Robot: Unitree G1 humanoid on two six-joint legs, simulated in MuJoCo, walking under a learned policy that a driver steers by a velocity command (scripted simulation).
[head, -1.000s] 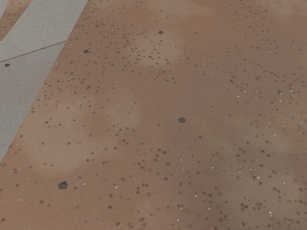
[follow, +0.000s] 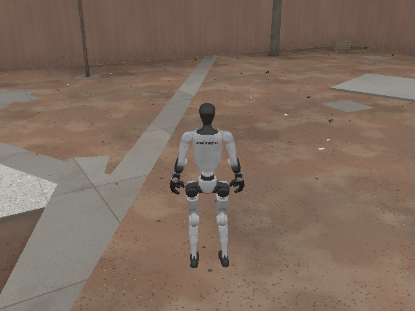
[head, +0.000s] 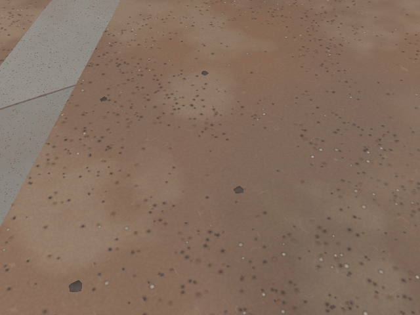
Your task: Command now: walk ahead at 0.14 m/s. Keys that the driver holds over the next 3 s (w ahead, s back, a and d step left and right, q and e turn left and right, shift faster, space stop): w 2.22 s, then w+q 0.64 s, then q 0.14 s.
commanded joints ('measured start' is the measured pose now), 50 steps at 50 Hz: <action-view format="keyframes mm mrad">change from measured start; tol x32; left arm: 1 -5 94 26 -50 -9 -22 4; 37 366 60 -16 36 -18 -113 -34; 50 -67 102 5 -76 -7 -106 -34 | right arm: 1 37 -165 -45 -38 13 -5 -14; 30 -286 -98 -32 -195 33 -76 56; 37 252 -277 -100 -61 6 -62 36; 50 72 -180 -71 -2 15 -82 19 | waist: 1 -18 113 42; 31 53 -82 95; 37 -100 298 -494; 50 -18 37 30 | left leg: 1 -38 144 -232 -238 -411 110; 10 -127 193 -193 -271 -111 140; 16 -693 93 -92 639 -87 45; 34 -107 -11 66 -19 262 88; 37 657 428 -812 -229 -68 343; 42 33 252 -310 -368 147 219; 50 9 190 -95 -445 322 204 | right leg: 1 -131 32 -71 59 -189 -29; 6 -360 -84 -84 254 -230 -64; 11 217 8 -193 -62 112 -53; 14 365 -435 631 -378 -331 -346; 34 288 -247 -81 -92 863 -139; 37 -401 40 -3 767 -256 -33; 50 -442 -179 -83 243 356 -5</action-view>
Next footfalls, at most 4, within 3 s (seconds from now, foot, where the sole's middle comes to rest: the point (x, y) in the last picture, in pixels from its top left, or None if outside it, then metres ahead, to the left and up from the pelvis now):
0.70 left None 0.45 0.10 -0.77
1.24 right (254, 249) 0.75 -0.13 -0.77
1.78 left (187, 185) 1.04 0.12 -0.77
2.34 right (240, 132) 1.35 -0.11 -0.77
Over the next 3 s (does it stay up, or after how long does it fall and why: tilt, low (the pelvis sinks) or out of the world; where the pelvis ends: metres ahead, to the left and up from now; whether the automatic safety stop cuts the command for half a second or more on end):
stays up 1.50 0.10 0.00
